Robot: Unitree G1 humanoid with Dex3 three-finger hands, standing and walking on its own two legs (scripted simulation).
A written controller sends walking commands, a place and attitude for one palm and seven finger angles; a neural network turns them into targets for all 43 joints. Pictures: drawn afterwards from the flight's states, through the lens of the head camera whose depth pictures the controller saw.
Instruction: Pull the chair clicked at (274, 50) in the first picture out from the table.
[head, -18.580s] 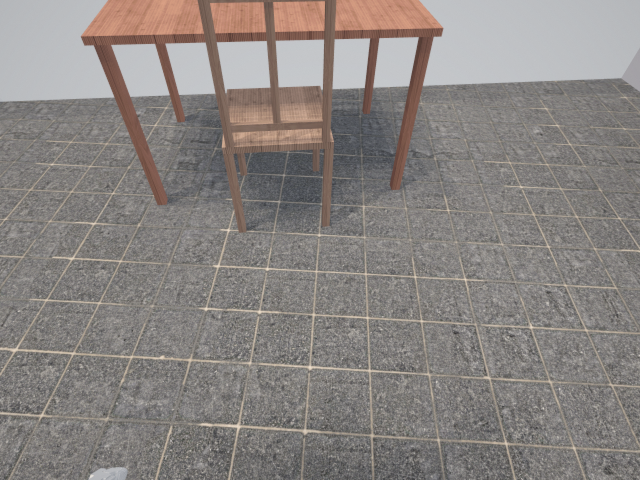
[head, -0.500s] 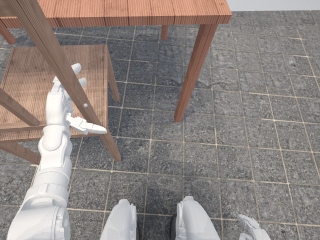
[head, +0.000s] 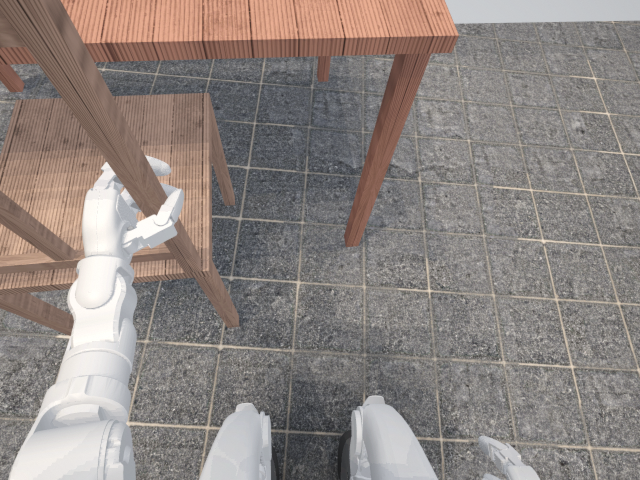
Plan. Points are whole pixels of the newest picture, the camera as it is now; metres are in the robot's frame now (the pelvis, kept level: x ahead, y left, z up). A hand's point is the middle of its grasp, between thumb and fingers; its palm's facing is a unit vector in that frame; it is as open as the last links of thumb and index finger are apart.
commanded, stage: hook a spindle and tug to test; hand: left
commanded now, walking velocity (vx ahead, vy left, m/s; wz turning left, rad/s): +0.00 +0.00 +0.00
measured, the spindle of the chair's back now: out of the picture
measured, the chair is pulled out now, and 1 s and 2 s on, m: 0.00 0.04 0.16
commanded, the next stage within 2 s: step backward, pulling the chair out in 0.66 s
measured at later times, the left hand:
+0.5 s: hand (158, 241) +0.39 +0.19 +0.02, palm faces +0.06 -1.00 -0.02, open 6.0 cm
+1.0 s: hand (159, 244) +0.38 +0.18 +0.03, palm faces +0.18 -0.98 -0.07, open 5.8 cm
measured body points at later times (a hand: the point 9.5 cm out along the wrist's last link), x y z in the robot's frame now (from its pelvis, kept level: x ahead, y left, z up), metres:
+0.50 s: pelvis +0.01 +0.01 +0.01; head +0.15 +0.03 +0.44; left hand +0.38 +0.24 +0.02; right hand +0.13 -0.24 -0.11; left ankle +0.01 +0.09 -0.63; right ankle +0.03 -0.12 -0.63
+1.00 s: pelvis +0.02 +0.01 +0.08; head +0.12 +0.03 +0.52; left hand +0.37 +0.23 +0.04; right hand +0.13 -0.23 -0.04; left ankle +0.01 +0.09 -0.63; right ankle +0.03 -0.12 -0.63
